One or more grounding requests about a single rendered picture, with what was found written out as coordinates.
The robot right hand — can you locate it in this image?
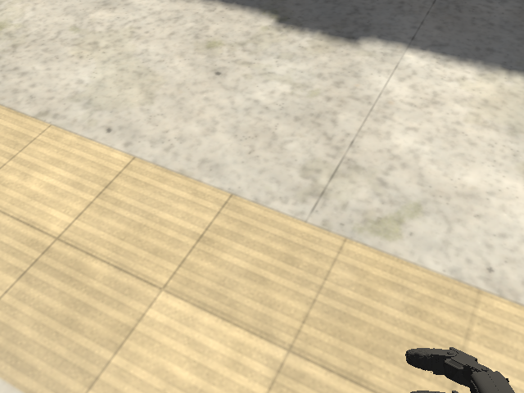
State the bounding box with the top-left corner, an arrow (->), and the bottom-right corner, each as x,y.
405,347 -> 515,393

